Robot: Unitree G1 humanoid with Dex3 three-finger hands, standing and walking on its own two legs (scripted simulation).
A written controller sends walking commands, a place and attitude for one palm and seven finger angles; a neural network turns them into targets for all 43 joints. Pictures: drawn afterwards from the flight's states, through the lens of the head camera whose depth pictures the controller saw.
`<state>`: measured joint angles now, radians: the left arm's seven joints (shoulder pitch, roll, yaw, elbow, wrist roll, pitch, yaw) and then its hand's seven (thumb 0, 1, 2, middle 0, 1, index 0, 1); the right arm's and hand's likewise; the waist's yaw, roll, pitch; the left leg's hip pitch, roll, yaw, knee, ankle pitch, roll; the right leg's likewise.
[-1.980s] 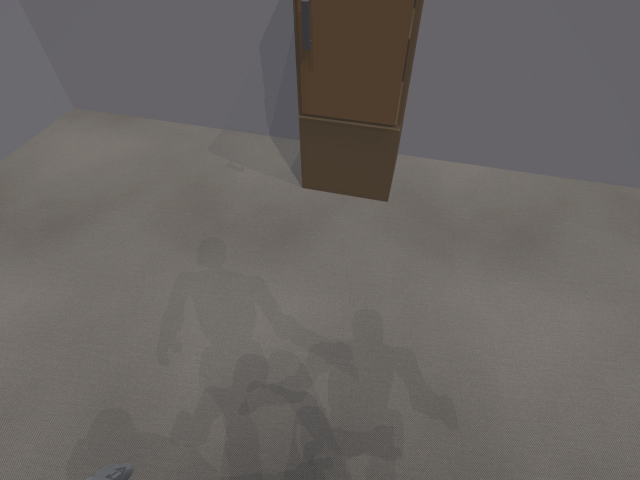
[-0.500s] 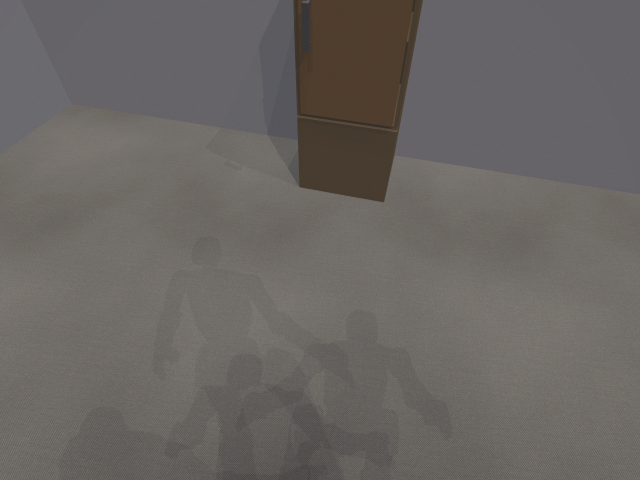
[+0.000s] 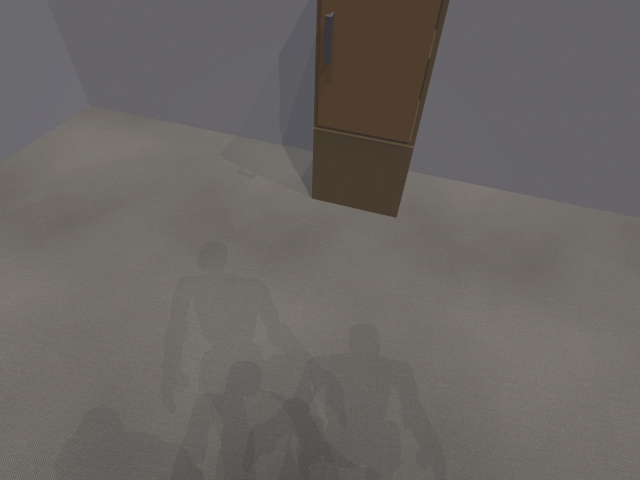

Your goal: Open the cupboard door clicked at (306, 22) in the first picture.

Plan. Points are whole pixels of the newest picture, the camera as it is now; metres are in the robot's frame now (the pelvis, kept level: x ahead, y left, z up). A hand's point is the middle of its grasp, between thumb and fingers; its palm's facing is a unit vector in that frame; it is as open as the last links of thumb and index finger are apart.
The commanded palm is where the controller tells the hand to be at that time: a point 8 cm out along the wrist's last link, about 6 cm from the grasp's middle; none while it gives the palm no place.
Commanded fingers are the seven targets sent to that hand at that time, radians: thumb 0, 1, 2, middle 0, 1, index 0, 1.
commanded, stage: walk to a spot facing it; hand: left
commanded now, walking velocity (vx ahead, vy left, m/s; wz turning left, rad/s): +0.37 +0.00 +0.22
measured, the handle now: (329, 38) +1.47 +0.04 +0.01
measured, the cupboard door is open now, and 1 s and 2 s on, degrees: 0 0 0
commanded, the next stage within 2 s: turn to face it in 1.14 s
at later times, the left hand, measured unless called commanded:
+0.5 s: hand (221, 393) +0.30 +0.18 -0.18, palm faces +0.03 -0.98 -0.20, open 7.3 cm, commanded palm none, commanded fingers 0.00 0.90 0.90 -0.20 -0.30 -0.20 -0.30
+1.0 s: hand (202, 364) +0.35 +0.23 -0.19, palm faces +0.22 -0.96 -0.15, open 7.3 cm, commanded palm none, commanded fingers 0.00 0.90 0.90 -0.20 -0.30 -0.20 -0.30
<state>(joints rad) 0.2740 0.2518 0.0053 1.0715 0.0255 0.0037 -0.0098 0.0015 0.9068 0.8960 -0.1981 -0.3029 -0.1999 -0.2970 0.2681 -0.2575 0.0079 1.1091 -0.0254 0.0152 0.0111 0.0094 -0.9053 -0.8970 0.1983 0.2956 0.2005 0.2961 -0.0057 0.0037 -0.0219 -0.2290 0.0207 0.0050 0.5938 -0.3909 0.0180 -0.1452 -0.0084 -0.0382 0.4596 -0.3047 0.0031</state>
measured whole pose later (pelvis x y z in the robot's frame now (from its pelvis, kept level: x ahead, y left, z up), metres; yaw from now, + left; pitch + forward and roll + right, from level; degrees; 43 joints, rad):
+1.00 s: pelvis +0.41 +0.05 +0.00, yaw +10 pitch -1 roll -1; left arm 0.33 0.21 0.06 1.11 0.03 -0.01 -0.02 0.01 0.92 0.90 -0.20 -0.30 -0.20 -0.30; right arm 0.22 -0.15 -0.04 1.00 -0.02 -0.08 -0.01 0.00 -0.92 -0.90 0.20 0.30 0.20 0.30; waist 0.01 -0.05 0.04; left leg -0.25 0.04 0.18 0.54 -0.27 0.06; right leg -0.42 -0.10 -0.09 1.17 -0.37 0.02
